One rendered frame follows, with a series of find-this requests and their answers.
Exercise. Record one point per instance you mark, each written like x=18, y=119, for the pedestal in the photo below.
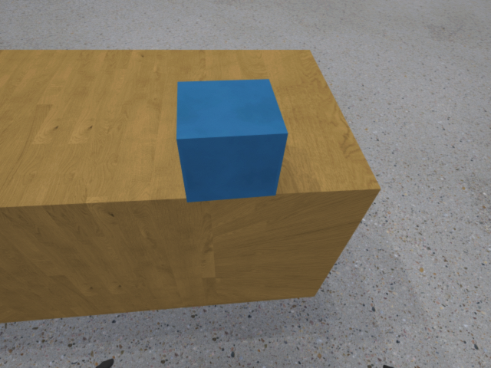
x=93, y=211

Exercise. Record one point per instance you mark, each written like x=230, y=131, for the carton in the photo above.
x=231, y=139

